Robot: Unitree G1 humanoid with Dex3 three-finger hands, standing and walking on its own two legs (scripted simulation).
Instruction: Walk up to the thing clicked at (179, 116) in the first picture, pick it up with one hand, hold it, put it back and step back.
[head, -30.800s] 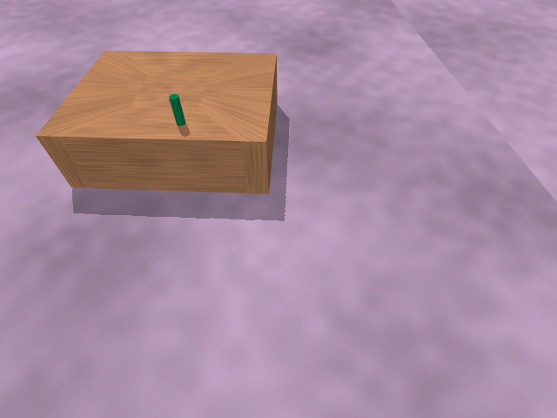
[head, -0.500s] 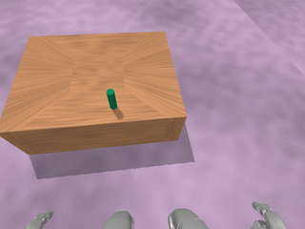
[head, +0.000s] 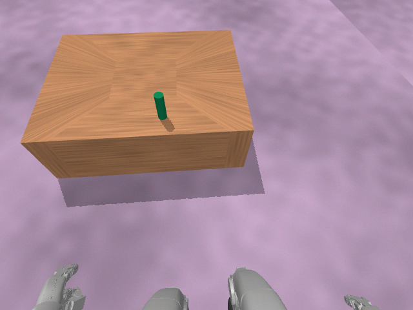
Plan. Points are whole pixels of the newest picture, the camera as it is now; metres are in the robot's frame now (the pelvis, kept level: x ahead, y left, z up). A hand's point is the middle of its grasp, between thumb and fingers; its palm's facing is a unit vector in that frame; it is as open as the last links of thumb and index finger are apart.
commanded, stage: step back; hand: left
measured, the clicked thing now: (160, 106) +0.90 +0.21 -0.36
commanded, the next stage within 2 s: stand in 1.56 s
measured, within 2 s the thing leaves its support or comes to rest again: neither
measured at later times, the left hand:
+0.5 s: hand out of the picture -0.09 +0.25 -0.12, palm faces +0.02 -0.88 -0.47, open 7.4 cm
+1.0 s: hand out of the picture -0.21 +0.25 -0.13, palm faces +0.06 -0.92 -0.39, open 7.4 cm
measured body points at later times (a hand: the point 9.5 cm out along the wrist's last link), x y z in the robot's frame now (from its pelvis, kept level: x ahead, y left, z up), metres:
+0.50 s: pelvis -0.17 -0.03 +0.00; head -0.12 -0.06 +0.45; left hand -0.09 +0.29 -0.09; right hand -0.07 -0.35 -0.13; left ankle -0.19 +0.11 -0.68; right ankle -0.12 -0.15 -0.72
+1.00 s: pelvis -0.23 -0.02 +0.01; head -0.22 -0.03 +0.46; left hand -0.21 +0.29 -0.10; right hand -0.13 -0.33 -0.12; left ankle -0.21 +0.12 -0.69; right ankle -0.20 -0.14 -0.72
